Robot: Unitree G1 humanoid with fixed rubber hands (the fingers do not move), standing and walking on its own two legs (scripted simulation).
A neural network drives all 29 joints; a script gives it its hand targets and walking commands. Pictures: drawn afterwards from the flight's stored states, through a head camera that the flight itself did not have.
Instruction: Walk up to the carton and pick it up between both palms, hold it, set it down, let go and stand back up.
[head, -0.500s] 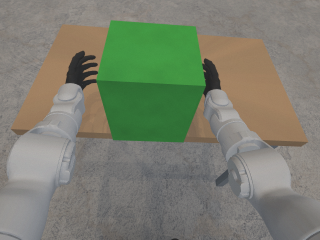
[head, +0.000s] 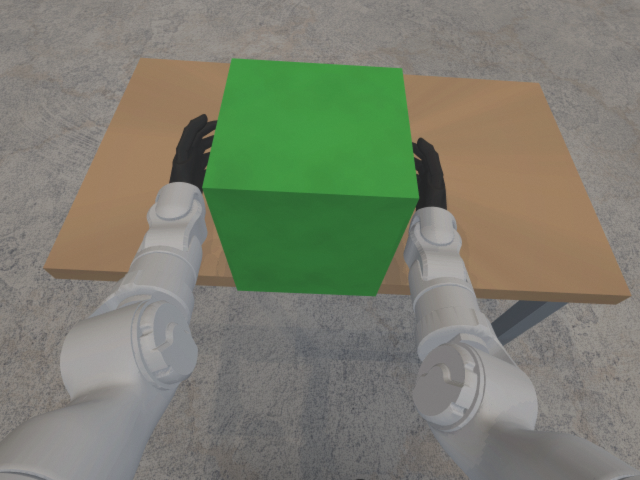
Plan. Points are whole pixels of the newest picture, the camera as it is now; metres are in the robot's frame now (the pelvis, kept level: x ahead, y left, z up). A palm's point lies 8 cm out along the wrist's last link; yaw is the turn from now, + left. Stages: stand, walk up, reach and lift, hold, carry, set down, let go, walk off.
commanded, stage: reach and lift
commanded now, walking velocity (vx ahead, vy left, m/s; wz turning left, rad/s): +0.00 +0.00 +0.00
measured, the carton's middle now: (311, 190) +0.46 +0.03 +0.04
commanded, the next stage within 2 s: none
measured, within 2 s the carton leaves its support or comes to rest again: leaves its support in 1.70 s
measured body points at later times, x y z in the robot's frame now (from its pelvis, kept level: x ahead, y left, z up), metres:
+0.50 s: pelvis +0.02 -0.01 +0.00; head +0.09 +0.00 +0.45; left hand +0.46 +0.18 +0.07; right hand +0.45 -0.12 +0.07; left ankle -0.01 +0.11 -0.75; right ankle -0.01 -0.14 -0.75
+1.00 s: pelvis +0.02 +0.00 +0.00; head +0.08 +0.02 +0.45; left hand +0.46 +0.18 +0.07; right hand +0.45 -0.12 +0.06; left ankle -0.01 +0.11 -0.75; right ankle -0.01 -0.14 -0.75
